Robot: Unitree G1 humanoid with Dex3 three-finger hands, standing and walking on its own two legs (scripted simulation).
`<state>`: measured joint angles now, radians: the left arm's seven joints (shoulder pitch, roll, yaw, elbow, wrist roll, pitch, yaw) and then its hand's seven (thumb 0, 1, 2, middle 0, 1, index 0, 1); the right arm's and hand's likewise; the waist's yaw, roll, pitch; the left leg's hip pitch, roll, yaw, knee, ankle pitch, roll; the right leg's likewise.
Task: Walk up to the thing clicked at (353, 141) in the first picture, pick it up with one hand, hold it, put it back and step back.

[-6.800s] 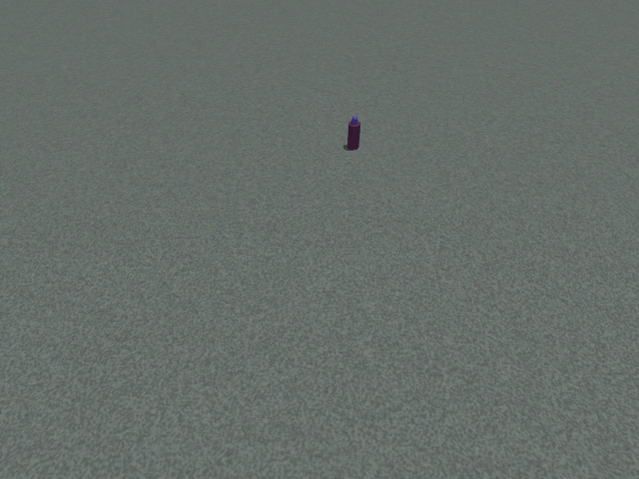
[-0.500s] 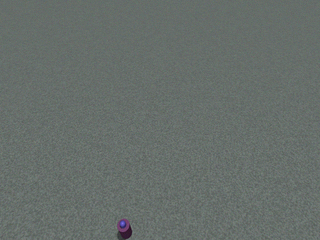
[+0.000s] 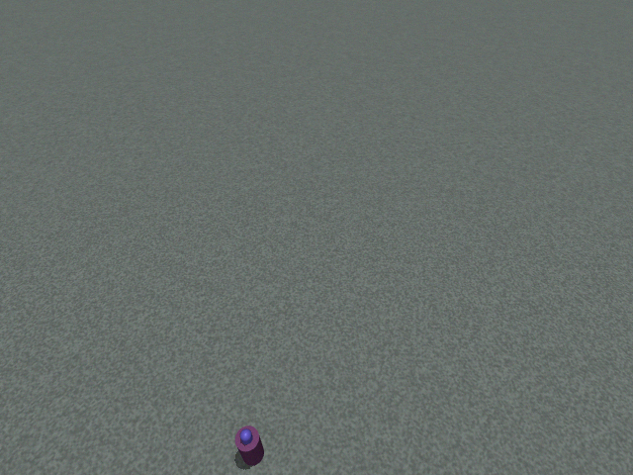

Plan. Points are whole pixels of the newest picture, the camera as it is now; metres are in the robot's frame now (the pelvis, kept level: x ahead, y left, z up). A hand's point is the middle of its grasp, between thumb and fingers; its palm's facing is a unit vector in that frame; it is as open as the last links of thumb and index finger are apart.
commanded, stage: stand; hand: left
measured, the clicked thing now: (249, 444) +0.36 +0.20 -0.69
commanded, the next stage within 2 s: go down in 1.72 s
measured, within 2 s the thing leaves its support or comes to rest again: neither
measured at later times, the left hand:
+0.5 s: hand out of the picture +0.06 +0.26 -0.16, palm faces -0.03 -0.94 -0.34, open 7.4 cm
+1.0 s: hand out of the picture +0.07 +0.26 -0.16, palm faces -0.03 -0.94 -0.34, open 7.4 cm
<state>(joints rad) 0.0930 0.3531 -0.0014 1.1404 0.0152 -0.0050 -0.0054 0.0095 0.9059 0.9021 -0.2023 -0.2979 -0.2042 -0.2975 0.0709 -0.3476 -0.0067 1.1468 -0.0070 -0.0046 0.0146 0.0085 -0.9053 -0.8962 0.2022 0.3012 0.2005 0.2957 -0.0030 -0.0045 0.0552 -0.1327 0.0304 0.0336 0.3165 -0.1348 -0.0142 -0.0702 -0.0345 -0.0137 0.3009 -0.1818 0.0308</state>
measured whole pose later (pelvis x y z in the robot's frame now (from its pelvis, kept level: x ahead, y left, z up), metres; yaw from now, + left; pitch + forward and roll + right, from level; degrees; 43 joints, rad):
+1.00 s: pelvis +0.01 +0.00 +0.00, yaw +1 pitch -2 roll +0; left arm 0.12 0.35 0.00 1.12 0.02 0.00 -0.01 0.01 0.91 0.90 -0.20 -0.30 -0.20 -0.30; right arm 0.09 -0.35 0.00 1.14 -0.01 -0.01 0.01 0.01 -0.91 -0.90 0.20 0.30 0.20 0.30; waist 0.00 0.00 0.05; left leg -0.14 0.02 0.03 0.33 -0.15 -0.01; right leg -0.07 -0.04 -0.02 0.31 -0.20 0.04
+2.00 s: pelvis +0.00 +0.00 -0.01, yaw +1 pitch +4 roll +0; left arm -0.04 0.34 0.11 1.08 0.02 -0.03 -0.01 0.01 0.66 0.66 -0.12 -0.16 -0.13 -0.16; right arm 0.18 -0.29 0.00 0.87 0.04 -0.05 -0.03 0.01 -0.96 -0.91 0.20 0.30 0.20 0.30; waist -0.01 -0.01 0.06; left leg -0.36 0.03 0.01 0.51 -0.21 -0.01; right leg -0.29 -0.04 -0.03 0.50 -0.27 0.02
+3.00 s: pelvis -0.04 +0.00 -0.23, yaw -1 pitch +30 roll -4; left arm -0.06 0.52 0.51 0.71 -0.09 -0.25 -0.41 -0.01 -0.56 0.06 -0.06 -0.09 -0.06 -0.09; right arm 0.11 -0.29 -0.01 0.61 -0.02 -0.17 -0.04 0.01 -0.90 -0.90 0.20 0.30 0.20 0.30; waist -0.02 -0.03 -0.17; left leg -1.57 0.06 -0.06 1.68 -0.62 -0.02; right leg -1.47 -0.02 -0.04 1.66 -0.70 0.02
